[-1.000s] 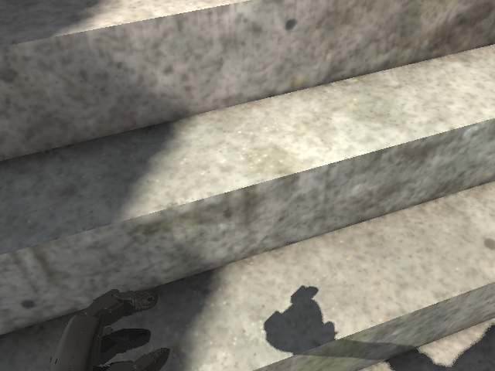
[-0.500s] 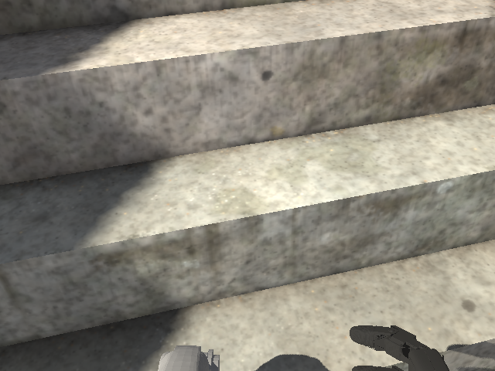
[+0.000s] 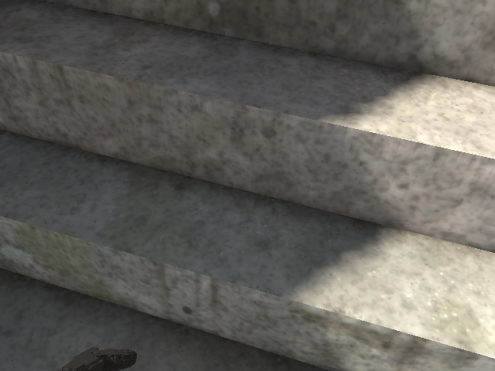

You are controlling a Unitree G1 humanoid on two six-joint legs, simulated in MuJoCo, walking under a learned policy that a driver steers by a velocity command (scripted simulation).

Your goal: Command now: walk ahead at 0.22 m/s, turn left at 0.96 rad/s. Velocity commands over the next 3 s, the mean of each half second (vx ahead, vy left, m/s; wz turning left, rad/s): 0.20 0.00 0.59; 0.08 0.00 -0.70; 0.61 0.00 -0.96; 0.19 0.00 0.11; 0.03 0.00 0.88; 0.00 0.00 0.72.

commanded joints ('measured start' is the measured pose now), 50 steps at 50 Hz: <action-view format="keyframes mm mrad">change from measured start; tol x64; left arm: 1 59 -92 -54 -100 -2 -20 10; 50 77 55 29 -161 -47 78 28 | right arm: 1 -186 -15 -10 -120 -2 -20 4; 50 -186 -82 -20 -288 -17 -33 -114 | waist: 1 105 -27 37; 50 -4 135 -124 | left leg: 1 132 125 -466 -540 50 -139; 15 746 251 -663 -934 201 14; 22 904 364 -169 -560 2797 101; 24 606 227 -144 -101 2165 -45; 25 278 -27 -180 448 429 -191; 26 83 -65 -303 864 207 -210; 41 85 -40 110 -188 6 -250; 47 755 539 -581 -637 1265 113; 50 511 487 -637 -766 -193 149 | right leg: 1 -319 -18 33 147 60 -2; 14 -836 52 -143 129 -292 165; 20 54 148 -405 -543 -661 15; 26 367 -111 899 -1604 -563 -295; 42 349 6 468 -1543 -43 -112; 50 -228 14 29 -67 -438 193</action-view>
